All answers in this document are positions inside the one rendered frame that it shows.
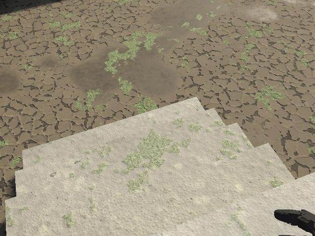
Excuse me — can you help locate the robot right hand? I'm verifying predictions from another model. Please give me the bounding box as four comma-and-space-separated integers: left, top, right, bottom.
274, 209, 315, 236

